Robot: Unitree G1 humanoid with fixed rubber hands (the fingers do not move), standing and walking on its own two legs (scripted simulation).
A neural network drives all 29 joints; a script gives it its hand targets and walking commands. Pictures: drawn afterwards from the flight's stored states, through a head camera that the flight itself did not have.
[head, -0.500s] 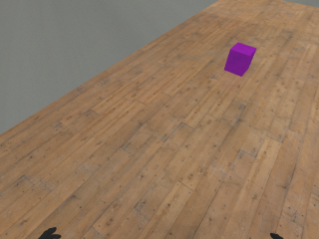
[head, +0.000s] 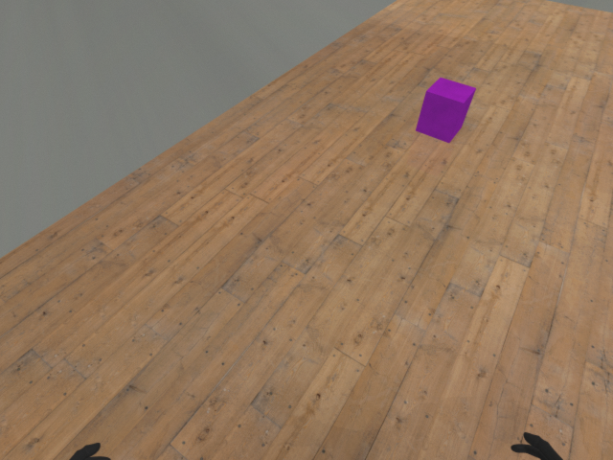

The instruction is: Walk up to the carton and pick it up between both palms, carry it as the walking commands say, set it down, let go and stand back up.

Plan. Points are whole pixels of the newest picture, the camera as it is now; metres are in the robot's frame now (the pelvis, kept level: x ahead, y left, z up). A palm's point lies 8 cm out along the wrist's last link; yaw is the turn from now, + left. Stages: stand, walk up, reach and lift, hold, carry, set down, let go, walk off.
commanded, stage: walk up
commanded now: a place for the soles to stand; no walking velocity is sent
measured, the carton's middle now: (444, 110) +2.02 -0.70 -0.65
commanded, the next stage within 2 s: none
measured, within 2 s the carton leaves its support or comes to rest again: neither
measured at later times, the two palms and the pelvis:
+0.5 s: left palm (190, 321) +0.32 +0.20 -0.06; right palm out of the picture +0.20 -0.47 -0.09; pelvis +0.17 -0.11 -0.01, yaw -17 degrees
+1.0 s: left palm (281, 170) +0.73 +0.10 -0.08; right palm out of the picture +0.34 -0.47 -0.06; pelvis +0.47 -0.14 +0.00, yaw -29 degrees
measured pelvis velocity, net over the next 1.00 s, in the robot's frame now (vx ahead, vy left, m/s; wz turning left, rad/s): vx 0.47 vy -0.14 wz -0.51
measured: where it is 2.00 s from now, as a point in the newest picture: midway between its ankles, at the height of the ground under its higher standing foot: (398, 266)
